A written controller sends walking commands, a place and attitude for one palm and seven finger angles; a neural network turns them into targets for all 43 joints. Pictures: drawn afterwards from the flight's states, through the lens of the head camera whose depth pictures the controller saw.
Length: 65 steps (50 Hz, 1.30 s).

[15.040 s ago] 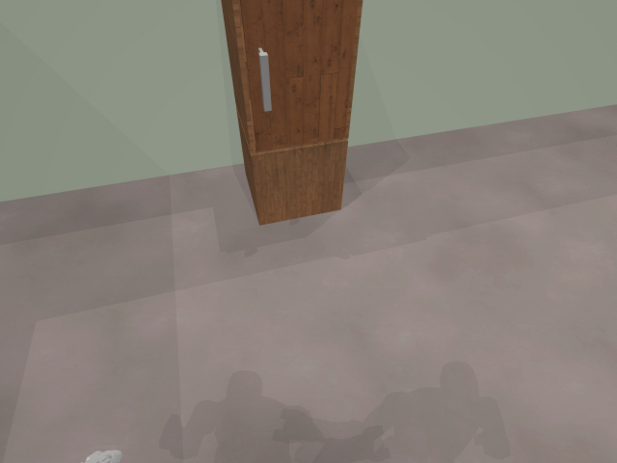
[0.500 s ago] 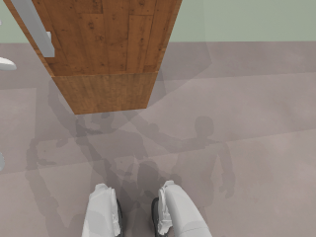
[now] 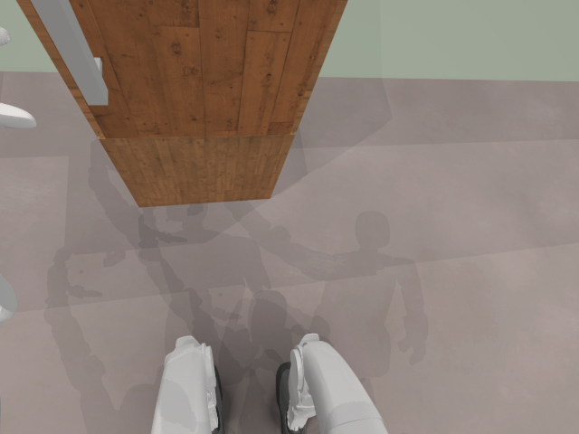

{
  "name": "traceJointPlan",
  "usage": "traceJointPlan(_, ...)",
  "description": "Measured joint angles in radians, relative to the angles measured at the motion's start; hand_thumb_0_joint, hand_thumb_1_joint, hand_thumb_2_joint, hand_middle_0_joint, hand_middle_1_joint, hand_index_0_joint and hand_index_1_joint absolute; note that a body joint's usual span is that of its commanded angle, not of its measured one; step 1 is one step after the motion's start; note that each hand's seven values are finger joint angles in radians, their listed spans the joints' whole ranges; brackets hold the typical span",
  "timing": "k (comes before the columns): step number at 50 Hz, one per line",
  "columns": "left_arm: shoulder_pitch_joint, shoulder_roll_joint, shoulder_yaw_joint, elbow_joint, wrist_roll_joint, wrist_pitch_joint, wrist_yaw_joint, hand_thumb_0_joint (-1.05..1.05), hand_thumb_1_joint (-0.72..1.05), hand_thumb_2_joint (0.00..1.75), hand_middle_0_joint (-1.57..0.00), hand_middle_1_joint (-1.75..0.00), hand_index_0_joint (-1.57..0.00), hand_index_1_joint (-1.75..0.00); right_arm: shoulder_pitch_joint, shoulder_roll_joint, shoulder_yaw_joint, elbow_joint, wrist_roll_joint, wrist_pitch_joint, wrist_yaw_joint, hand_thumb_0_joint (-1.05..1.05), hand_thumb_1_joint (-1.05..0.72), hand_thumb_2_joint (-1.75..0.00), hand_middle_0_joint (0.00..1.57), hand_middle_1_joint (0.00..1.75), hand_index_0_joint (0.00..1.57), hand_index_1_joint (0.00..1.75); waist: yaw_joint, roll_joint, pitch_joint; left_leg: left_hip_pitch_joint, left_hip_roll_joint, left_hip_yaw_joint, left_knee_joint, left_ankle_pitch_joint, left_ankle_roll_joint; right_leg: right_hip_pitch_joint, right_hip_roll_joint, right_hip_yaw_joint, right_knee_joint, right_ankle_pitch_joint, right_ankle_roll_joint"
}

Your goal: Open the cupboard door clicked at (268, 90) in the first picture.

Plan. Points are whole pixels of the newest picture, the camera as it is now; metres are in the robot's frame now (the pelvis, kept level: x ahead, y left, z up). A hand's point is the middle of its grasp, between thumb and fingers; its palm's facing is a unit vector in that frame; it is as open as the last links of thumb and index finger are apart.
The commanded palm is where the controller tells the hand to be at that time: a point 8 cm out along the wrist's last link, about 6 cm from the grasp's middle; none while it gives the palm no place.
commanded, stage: move the hooked fingers beside the handle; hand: left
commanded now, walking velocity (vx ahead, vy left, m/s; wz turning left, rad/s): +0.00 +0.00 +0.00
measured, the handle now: (73, 30) +0.58 +0.22 +0.06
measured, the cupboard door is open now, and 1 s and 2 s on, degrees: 0 0 0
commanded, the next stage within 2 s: slide the fingers in behind the handle in 0.30 s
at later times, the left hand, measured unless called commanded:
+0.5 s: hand out of the picture +0.52 +0.30 +0.06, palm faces +0.09 -1.00 -0.03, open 14.0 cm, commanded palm +0.52 +0.31 +0.06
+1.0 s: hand (22, 67) +0.53 +0.26 +0.06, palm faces +0.08 -1.00 -0.03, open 14.0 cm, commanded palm +0.52 +0.28 +0.06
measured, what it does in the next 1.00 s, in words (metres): stands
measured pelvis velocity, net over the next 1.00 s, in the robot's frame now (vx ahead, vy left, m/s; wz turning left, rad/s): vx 0.00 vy -0.01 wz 0.00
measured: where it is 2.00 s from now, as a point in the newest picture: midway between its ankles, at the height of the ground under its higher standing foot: (251, 418)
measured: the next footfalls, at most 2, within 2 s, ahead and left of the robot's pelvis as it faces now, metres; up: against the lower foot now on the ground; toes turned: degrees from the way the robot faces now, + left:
none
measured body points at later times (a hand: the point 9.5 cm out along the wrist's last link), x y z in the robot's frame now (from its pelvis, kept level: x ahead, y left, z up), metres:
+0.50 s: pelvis +0.00 -0.01 +0.00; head +0.19 +0.05 +0.40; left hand +0.51 +0.35 +0.07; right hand +0.01 -0.28 -0.10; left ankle +0.05 +0.08 -0.61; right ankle +0.02 -0.13 -0.61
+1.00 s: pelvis +0.00 -0.01 +0.00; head +0.18 +0.04 +0.41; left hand +0.52 +0.32 +0.07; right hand +0.00 -0.27 -0.10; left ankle +0.05 +0.08 -0.61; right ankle +0.02 -0.13 -0.61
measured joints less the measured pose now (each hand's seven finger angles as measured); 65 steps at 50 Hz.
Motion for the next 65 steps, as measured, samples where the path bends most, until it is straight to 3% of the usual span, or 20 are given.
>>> traceJointPlan(11,0.019,-0.002,0.006,0.024,0.002,-0.038,0.021,-0.01,-0.5,0.3,-0.3,-1.2,-0.3,-1.2,-0.016,-0.008,0.001,-0.02,0.002,-0.005,0.001,0.0,-0.91,-0.9,0.2,0.3,0.21,0.3,-0.003,0.001,0.0,0.017,0.005,0.007,0.002,-0.006,-0.002,0.01,0.004,0.008,0.007,-0.005,-0.002)
traceJointPlan(25,0.01,0.006,0.006,0.029,-0.013,-0.028,0.001,-0.01,-0.5,0.3,-0.3,-1.2,-0.3,-1.2,-0.003,-0.002,0.007,0.003,0.008,0.0,-0.003,0.0,-0.91,-0.9,0.2,0.3,0.21,0.3,0.005,0.003,0.002,-0.003,0.005,0.001,0.016,-0.003,-0.006,-0.01,0.004,0.003,0.025,-0.007,-0.007)
traceJointPlan(41,0.016,-0.058,-0.017,0.009,0.001,-0.041,0.071,-0.01,-0.5,0.3,-0.3,-1.2,-0.3,-1.2,-0.002,0.001,-0.003,0.003,-0.001,-0.011,0.005,0.0,-0.91,-0.9,0.2,0.3,0.21,0.3,-0.007,0.006,-0.003,0.012,0.005,0.007,0.004,0.003,-0.006,0.0,0.005,0.01,0.017,0.0,-0.007)
traceJointPlan(53,0.044,-0.116,-0.044,-0.007,-0.016,-0.061,0.098,-0.01,-0.5,0.3,-0.3,-1.2,-0.3,-1.2,0.008,0.01,-0.011,0.019,-0.001,-0.007,0.013,0.0,-0.91,-0.9,0.2,0.3,0.21,0.3,0.01,0.009,-0.007,0.039,0.0,0.014,-0.016,0.005,-0.007,0.023,0.001,0.017,0.004,-0.001,-0.006)
traceJointPlan(65,0.032,-0.154,-0.062,0.002,-0.001,-0.078,0.144,-0.01,-0.5,0.3,-0.3,-1.2,-0.3,-1.2,-0.002,0.01,-0.019,0.016,-0.008,-0.007,0.019,0.0,-0.91,-0.9,0.2,0.3,0.21,0.3,0.001,0.008,-0.013,0.038,-0.002,0.015,-0.014,0.002,-0.01,0.02,0.0,0.018,0.011,-0.007,-0.009)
